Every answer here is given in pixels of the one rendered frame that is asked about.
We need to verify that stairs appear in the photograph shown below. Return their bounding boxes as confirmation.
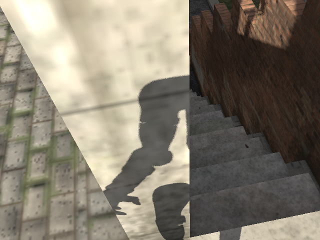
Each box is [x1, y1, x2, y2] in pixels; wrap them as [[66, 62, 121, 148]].
[[189, 89, 320, 238]]

